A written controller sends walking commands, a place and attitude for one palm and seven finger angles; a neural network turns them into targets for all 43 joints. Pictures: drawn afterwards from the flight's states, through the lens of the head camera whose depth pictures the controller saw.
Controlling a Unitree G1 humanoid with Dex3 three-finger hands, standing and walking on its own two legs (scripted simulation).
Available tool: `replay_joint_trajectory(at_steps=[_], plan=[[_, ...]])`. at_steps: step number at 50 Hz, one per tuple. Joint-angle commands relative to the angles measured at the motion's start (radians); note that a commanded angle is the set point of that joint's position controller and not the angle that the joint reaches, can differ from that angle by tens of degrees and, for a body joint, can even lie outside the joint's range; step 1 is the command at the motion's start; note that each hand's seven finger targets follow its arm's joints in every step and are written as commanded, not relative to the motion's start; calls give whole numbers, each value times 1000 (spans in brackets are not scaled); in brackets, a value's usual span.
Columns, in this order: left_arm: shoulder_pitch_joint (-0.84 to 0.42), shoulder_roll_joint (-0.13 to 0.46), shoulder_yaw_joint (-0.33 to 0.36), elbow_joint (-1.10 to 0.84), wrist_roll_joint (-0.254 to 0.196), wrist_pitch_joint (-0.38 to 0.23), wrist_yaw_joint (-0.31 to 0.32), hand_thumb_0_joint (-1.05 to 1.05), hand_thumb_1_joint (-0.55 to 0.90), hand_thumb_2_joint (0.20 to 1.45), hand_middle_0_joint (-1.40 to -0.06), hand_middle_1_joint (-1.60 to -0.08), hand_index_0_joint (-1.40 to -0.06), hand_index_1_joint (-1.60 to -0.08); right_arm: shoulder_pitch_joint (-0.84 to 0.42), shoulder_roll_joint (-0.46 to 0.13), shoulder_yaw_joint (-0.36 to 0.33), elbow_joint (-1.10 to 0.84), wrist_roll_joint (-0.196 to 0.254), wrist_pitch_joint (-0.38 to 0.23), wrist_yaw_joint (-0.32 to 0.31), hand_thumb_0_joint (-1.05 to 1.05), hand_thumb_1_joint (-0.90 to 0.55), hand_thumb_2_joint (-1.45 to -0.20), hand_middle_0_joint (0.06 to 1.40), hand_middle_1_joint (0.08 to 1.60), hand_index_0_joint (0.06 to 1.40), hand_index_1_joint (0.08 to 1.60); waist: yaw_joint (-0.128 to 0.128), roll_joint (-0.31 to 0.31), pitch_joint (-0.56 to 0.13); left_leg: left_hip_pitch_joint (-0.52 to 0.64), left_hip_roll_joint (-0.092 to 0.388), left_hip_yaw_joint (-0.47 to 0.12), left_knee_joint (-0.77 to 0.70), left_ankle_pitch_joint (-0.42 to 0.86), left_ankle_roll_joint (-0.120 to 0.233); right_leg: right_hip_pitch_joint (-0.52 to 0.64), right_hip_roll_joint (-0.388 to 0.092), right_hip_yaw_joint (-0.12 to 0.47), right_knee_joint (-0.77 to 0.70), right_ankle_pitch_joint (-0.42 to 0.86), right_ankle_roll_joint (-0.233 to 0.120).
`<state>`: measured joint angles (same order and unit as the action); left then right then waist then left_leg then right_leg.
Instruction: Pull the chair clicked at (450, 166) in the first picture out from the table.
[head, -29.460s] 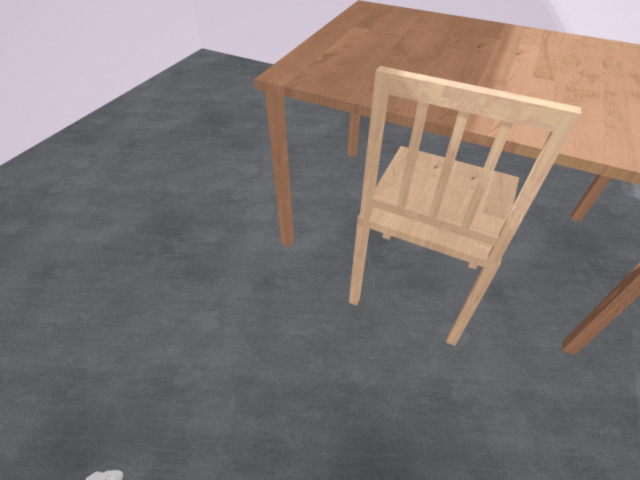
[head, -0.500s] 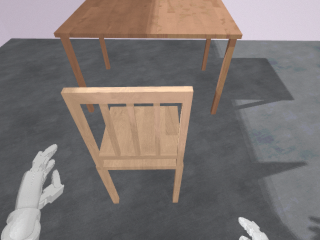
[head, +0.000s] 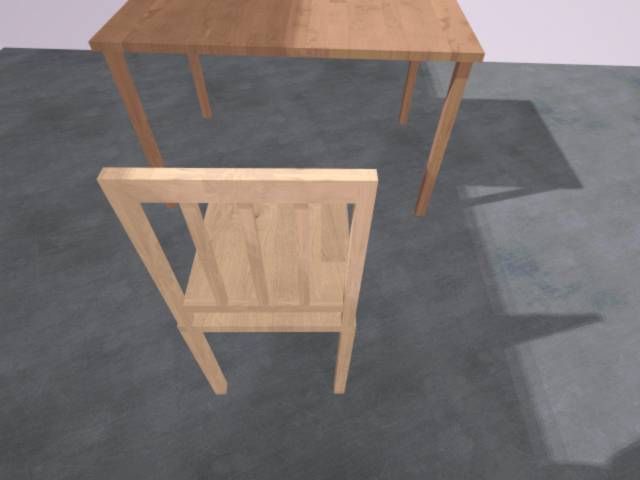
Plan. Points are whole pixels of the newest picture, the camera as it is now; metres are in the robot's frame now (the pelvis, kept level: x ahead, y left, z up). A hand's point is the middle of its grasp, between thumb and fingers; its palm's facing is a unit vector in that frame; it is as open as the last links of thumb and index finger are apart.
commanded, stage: let the arm hang, fingers relaxed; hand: left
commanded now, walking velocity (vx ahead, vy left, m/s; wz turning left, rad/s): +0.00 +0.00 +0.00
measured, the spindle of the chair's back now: (255, 258) +0.48 +0.15 -0.08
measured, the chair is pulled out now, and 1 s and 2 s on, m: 0.65 0.65 0.65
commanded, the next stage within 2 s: look to check the result in 0.50 s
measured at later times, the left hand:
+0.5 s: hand out of the picture -0.01 +0.15 -0.18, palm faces +0.04 -0.98 -0.17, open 7.4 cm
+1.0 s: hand out of the picture +0.00 +0.15 -0.17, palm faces +0.04 -0.98 -0.18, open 7.4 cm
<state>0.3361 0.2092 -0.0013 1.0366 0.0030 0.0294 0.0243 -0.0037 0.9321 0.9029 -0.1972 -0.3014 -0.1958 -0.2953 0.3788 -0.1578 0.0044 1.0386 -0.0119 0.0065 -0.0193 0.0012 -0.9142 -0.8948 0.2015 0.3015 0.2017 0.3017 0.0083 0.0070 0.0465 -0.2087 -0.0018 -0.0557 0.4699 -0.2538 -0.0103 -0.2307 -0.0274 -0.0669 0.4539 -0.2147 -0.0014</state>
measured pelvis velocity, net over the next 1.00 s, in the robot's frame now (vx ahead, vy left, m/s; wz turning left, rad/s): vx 0.00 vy -0.01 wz -0.01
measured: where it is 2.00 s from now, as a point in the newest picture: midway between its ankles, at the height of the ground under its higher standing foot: outside the picture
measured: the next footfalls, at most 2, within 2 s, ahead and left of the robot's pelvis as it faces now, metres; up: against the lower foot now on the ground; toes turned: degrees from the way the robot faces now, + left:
none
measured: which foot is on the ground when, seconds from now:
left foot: down 0.00-1.00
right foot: down 0.00-1.00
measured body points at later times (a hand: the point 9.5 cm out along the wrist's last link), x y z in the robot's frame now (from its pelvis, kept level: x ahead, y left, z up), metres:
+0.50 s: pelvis +0.00 -0.01 +0.00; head +0.01 -0.01 +0.45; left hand -0.01 +0.20 -0.16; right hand -0.03 -0.22 -0.16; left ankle +0.00 +0.13 -0.74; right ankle +0.02 -0.12 -0.74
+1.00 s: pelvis +0.00 -0.01 +0.00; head +0.02 -0.01 +0.45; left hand +0.00 +0.20 -0.16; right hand -0.02 -0.21 -0.16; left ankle +0.00 +0.13 -0.74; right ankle +0.02 -0.12 -0.74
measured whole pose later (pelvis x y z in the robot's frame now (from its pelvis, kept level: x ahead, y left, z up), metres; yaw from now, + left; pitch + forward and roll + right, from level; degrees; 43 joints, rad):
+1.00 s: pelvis +0.00 -0.01 +0.00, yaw +0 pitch -1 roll +0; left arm 0.31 0.14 0.00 1.04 0.00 0.01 0.03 0.01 0.91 0.90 -0.20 -0.30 -0.20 -0.30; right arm 0.35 -0.10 0.00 1.07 -0.01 0.00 -0.03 0.00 -0.91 -0.89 0.20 0.30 0.20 0.30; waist 0.01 0.00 0.04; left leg -0.21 0.02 -0.06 0.47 -0.25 -0.03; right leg -0.24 -0.01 -0.07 0.47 -0.22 -0.02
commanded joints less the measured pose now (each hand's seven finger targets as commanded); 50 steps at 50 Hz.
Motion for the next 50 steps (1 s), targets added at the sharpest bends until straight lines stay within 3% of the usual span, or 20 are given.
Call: replay_joint_trajectory(at_steps=[1, 7, 11, 12, 16, 17, 18, 21, 22, 26, 27, 31, 32, 36, 37, 41, 42, 45, 47, 50], plan=[[40, 63, 6, -31, 1, -29, 9, 0, 900, 900, -200, -300, -200, -300, 67, -85, -10, -24, 3, -26, -11, 0, -900, -900, 200, 300, 200, 300, -3, -26, -7, -60, 73, -57, -88, 108, 59, 53, -81, 92, -82, 32, -55], [44, 53, 6, -17, 3, -27, 14, 0, 900, 900, -200, -300, -200, -300, 74, -56, -8, 3, 2, -19, -11, 0, -900, -900, 200, 300, 200, 300, -3, -25, 52, -84, 66, -46, -92, 57, 57, 16, -74, 95, -102, -30, -60], [51, 39, 12, -19, 5, -30, 16, 0, 900, 900, -200, -300, -200, -300, 78, -38, -10, 6, 0, -19, -10, 0, -900, -900, 200, 300, 200, 300, -6, -26, 39, -74, 60, -35, -81, 43, 53, 4, -81, 101, -104, -51, -59], [43, 37, 9, -17, 5, -28, 16, 0, 900, 900, -200, -300, -200, -300, 71, -34, -10, 10, 0, -17, -12, 0, -900, -900, 200, 300, 200, 300, -6, -6, 77, -84, 64, -39, -90, 36, 54, -15, -72, 99, -110, -53, -61], [47, 29, 14, -15, 5, -29, 15, 0, 900, 900, -200, -300, -200, -300, 82, -27, -9, 12, -1, -20, -14, 0, -900, -900, 200, 300, 200, 300, -7, 3, 47, -83, 65, -38, -87, 43, 52, 5, -75, 103, -100, -42, -60], [46, 26, 13, -15, 5, -28, 15, 0, 900, 900, -200, -300, -200, -300, 75, -23, -10, 15, 0, -19, -15, 0, -900, -900, 200, 300, 200, 300, -2, 15, 77, -98, 67, -42, -95, 35, 54, -1, -68, 99, -106, -42, -63], [54, 26, 13, -14, 6, -28, 16, 0, 900, 900, -200, -300, -200, -300, 72, -23, -10, 12, -1, -20, -14, 0, -900, -900, 200, 300, 200, 300, -1, 27, 64, -95, 67, -40, -90, 41, 53, 4, -74, 100, -101, -35, -61], [54, 29, 16, -17, 6, -30, 15, 0, 900, 900, -200, -300, -200, -300, 78, -24, -10, 10, -1, -20, -14, 0, -900, -900, 200, 300, 200, 300, -4, -12, 30, -76, 60, -32, -75, 40, 50, 13, -80, 106, -108, -49, -62], [48, 26, 15, -18, 5, -30, 15, 0, 900, 900, -200, -300, -200, -300, 79, -20, -13, 9, 0, -17, -15, 0, -900, -900, 200, 300, 200, 300, -4, -20, 57, -86, 61, -31, -80, 37, 52, 4, -75, 99, -117, -53, -65], [49, 26, 17, -22, 4, -33, 15, 0, 900, 900, -200, -300, -200, -300, 86, -26, -10, 10, 0, -22, -16, 0, -900, -900, 200, 300, 200, 300, -6, 3, 4, -64, 66, -35, -72, 78, 48, 32, -79, 101, -97, -12, -65], [47, 24, 15, -20, 4, -31, 15, 0, 900, 900, -200, -300, -200, -300, 73, -23, -12, 11, 1, -19, -17, 0, -900, -900, 200, 300, 200, 300, -2, 10, 49, -74, 68, -37, -81, 72, 50, 11, -73, 96, -105, -12, -67], [51, 22, 17, -19, 3, -32, 15, 0, 900, 900, -200, -300, -200, -300, 78, -28, -11, 12, 1, -22, -17, 0, -900, -900, 200, 300, 200, 300, -5, -7, 13, -60, 70, -36, -74, 83, 48, 28, -77, 98, -94, 1, -65], [41, 22, 15, -18, 4, -31, 15, 0, 900, 900, -200, -300, -200, -300, 76, -25, -12, 14, 2, -21, -19, 0, -900, -900, 200, 300, 200, 300, -5, 6, 49, -74, 72, -42, -87, 80, 51, 16, -70, 92, -99, 1, -67], [48, 21, 18, -17, 4, -30, 15, 0, 900, 900, -200, -300, -200, -300, 76, -26, -11, 13, 0, -22, -17, 0, -900, -900, 200, 300, 200, 300, -3, 5, 35, -78, 71, -44, -91, 47, 51, 22, -73, 94, -97, -26, -62], [44, 21, 16, -15, 4, -28, 15, 0, 900, 900, -200, -300, -200, -300, 71, -28, -13, 13, 1, -20, -19, 0, -900, -900, 200, 300, 200, 300, -3, 14, 65, -89, 74, -45, -101, 41, 53, 8, -66, 93, -101, -27, -64], [48, 22, 18, -20, 4, -31, 15, 0, 900, 900, -200, -300, -200, -300, 80, -29, -12, 10, 1, -24, -17, 0, -900, -900, 200, 300, 200, 300, -3, -2, 17, -79, 71, -47, -93, 50, 53, 36, -73, 95, -92, -16, -61], [45, 18, 17, -19, 4, -30, 15, 0, 900, 900, -200, -300, -200, -300, 69, -28, -14, 10, 1, -22, -19, 0, -900, -900, 200, 300, 200, 300, -1, -4, 53, -81, 75, -46, -101, 51, 55, 15, -66, 89, -96, -11, -63], [49, 20, 18, -23, 5, -32, 15, 0, 900, 900, -200, -300, -200, -300, 71, -29, -11, 9, 1, -24, -17, 0, -900, -900, 200, 300, 200, 300, -3, 1, 24, -73, 74, -44, -94, 54, 52, 28, -72, 94, -91, -6, -61], [45, 20, 17, -22, 5, -31, 15, 0, 900, 900, -200, -300, -200, -300, 66, -27, -12, 11, 2, -21, -18, 0, -900, -900, 200, 300, 200, 300, -2, -9, 56, -83, 72, -44, -97, 55, 54, 18, -69, 91, -98, -6, -63], [52, 19, 19, -24, 4, -34, 15, 0, 900, 900, -200, -300, -200, -300, 70, -28, -11, 10, 1, -23, -18, 0, -900, -900, 200, 300, 200, 300, -3, -7, 23, -63, 69, -41, -84, 75, 51, 27, -75, 97, -92, 3, -63]])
